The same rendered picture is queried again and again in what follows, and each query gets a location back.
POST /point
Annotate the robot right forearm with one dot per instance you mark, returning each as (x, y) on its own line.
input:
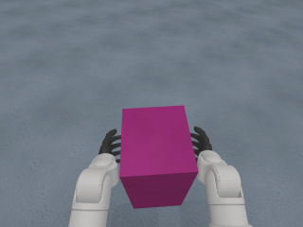
(223, 191)

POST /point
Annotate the robot left forearm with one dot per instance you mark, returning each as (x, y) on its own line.
(93, 192)

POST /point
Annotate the robot left hand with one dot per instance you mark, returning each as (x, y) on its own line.
(107, 145)

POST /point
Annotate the carton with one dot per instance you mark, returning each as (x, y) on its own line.
(157, 160)

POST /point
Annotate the robot right hand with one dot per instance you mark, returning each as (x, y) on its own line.
(203, 141)

